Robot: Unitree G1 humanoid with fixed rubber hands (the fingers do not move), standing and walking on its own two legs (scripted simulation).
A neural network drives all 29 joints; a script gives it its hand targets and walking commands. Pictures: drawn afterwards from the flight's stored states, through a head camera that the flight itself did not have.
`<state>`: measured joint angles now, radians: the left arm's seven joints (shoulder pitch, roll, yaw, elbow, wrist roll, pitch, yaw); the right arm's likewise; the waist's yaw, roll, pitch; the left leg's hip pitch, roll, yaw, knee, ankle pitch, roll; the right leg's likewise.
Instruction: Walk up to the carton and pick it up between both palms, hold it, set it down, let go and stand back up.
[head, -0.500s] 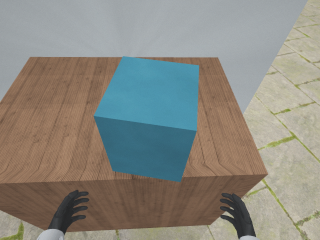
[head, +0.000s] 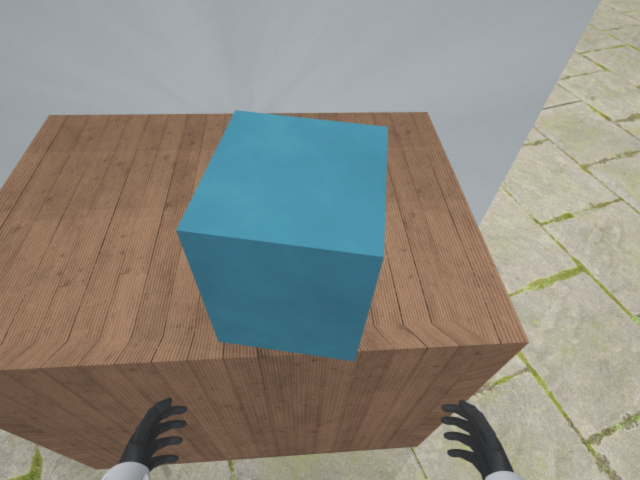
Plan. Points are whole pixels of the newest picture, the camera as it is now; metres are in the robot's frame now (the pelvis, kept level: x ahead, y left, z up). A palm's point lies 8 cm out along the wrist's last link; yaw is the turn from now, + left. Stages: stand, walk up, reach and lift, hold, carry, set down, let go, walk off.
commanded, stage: let go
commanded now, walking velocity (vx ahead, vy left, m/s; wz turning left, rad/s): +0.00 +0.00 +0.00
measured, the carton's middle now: (297, 241) +0.39 +0.04 +0.06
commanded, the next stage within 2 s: stand in 0.42 s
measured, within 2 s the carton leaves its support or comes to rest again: neither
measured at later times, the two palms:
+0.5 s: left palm (139, 469) +0.14 +0.23 -0.09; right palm out of the picture +0.13 -0.24 -0.09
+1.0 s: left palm out of the picture -0.01 +0.27 -0.12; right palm out of the picture +0.01 -0.24 -0.13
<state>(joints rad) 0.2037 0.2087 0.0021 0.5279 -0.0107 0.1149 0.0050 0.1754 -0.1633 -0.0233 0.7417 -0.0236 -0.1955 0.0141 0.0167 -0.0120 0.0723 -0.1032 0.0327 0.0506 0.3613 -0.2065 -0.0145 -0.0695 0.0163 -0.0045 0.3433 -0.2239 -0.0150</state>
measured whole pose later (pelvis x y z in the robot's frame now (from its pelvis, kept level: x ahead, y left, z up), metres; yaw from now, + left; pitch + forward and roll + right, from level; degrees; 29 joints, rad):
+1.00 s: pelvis -0.03 +0.02 -0.01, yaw +2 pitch -3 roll +0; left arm 0.41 0.25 0.00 0.77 0.01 -0.03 0.01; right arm 0.37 -0.25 0.00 0.84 -0.01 -0.03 0.01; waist 0.00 0.01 0.02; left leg -0.22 0.00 0.02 0.49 -0.22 0.01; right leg -0.17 -0.01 -0.03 0.46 -0.25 0.01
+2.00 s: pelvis -0.03 +0.00 -0.01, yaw +3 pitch -2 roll +0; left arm 0.39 0.21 -0.01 0.94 0.00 -0.02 0.03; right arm 0.37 -0.21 0.02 0.98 -0.01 -0.01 -0.02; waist 0.00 0.01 0.02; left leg -0.23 0.01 -0.01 0.47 -0.20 -0.01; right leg -0.18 0.00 -0.06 0.45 -0.24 -0.01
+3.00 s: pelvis -0.02 +0.00 +0.00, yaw +4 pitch -1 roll +0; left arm 0.36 0.18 -0.01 1.02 0.00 -0.01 0.04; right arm 0.35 -0.18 0.02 1.05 0.00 -0.01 -0.04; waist 0.00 0.01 0.02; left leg -0.21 0.02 -0.01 0.44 -0.21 -0.01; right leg -0.14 0.00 -0.07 0.41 -0.24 -0.01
